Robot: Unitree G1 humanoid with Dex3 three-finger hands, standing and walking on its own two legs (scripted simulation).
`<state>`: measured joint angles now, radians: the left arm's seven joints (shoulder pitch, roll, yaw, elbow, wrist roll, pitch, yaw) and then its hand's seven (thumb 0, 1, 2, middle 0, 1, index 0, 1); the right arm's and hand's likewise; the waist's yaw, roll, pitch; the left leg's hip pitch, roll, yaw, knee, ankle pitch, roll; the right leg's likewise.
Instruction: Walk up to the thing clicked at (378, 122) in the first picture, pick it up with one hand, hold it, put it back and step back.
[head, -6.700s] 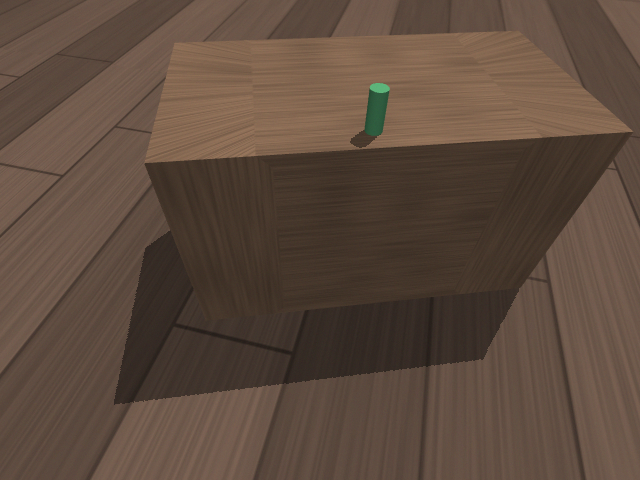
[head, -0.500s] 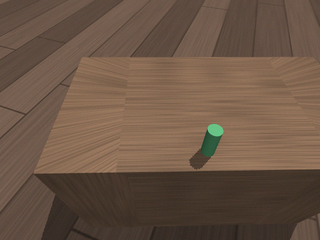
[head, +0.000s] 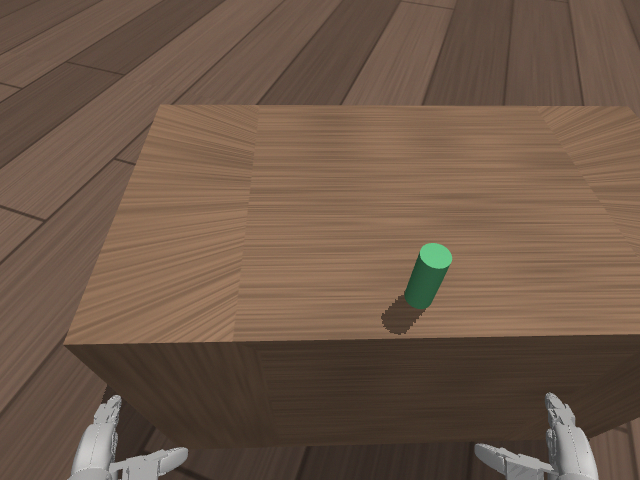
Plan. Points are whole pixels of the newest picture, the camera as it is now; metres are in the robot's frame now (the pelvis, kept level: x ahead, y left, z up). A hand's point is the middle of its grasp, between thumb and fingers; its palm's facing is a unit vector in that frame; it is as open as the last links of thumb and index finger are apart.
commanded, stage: rise first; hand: right
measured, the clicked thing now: (426, 277) +0.41 -0.15 -0.02
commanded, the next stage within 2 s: go down in 1.26 s
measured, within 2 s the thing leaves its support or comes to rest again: neither
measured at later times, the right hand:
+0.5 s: hand (552, 427) +0.19 -0.26 +0.00, palm faces +0.30 +0.88 -0.37, open 17.5 cm
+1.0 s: hand (587, 432) +0.17 -0.25 +0.06, palm faces +0.32 +0.87 -0.38, open 17.6 cm
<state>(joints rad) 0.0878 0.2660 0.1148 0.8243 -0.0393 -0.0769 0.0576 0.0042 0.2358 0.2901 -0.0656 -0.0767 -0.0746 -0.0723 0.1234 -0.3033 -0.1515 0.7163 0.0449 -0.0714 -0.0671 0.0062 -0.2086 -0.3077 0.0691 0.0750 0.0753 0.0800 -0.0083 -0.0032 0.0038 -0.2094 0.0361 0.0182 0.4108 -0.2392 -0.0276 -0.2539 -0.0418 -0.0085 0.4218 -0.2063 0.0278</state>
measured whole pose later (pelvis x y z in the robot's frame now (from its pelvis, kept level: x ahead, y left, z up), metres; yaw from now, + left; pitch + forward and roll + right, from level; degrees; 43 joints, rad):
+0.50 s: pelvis +0.01 +0.01 +0.00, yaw -1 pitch -2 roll +0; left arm 0.24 0.24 0.10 0.62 -0.02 -0.06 0.06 -0.01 -0.49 0.03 -0.06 -0.05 -0.06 -0.05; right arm 0.38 -0.29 -0.21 0.16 0.04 -0.09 -0.06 -0.01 0.56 -0.04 0.05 0.06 0.06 0.06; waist -0.03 -0.03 0.02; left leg -0.10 0.04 0.03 0.40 -0.27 -0.02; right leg -0.14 -0.04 0.00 0.39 -0.22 0.04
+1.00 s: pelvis -0.01 +0.01 +0.00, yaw -1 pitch -4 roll +0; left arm 0.23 0.22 0.14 0.64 -0.01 -0.10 0.04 -0.01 -0.52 0.05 -0.06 -0.05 -0.06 -0.06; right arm 0.45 -0.29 -0.25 -0.06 0.03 -0.20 -0.03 -0.01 0.58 -0.03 0.05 0.05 0.06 0.06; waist -0.05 -0.04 0.05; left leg -0.09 0.04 0.04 0.40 -0.24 -0.02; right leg -0.13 -0.04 0.01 0.39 -0.19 0.03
